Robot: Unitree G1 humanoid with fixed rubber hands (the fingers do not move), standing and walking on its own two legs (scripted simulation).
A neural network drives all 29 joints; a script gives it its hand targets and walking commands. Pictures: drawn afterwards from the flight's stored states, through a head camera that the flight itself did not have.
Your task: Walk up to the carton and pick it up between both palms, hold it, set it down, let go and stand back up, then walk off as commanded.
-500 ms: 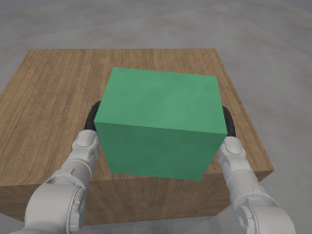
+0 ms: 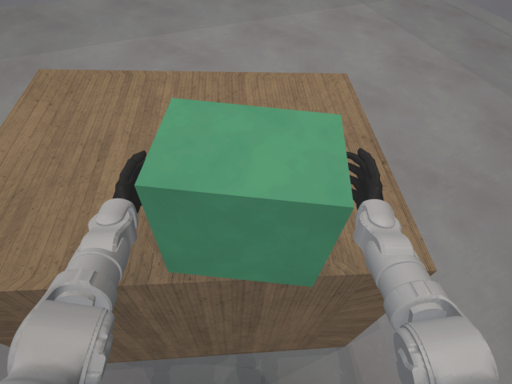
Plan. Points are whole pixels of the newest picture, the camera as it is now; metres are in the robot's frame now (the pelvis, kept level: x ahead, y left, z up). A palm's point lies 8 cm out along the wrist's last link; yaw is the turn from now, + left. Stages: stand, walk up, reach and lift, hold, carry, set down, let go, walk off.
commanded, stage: set down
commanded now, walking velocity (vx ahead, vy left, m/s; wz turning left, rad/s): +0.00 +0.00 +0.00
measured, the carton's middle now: (247, 199) +0.43 +0.00 +0.03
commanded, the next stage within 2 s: none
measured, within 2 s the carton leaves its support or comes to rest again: neither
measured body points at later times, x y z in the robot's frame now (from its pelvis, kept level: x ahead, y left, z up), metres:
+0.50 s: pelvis -0.01 -0.01 +0.00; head +0.01 +0.00 +0.45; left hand +0.37 +0.25 +0.05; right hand +0.34 -0.21 +0.05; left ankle -0.01 +0.12 -0.73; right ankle +0.05 -0.13 -0.73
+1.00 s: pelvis +0.00 +0.00 +0.01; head +0.02 +0.01 +0.46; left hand +0.29 +0.25 +0.01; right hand +0.28 -0.20 +0.01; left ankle -0.01 +0.12 -0.73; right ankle +0.05 -0.13 -0.73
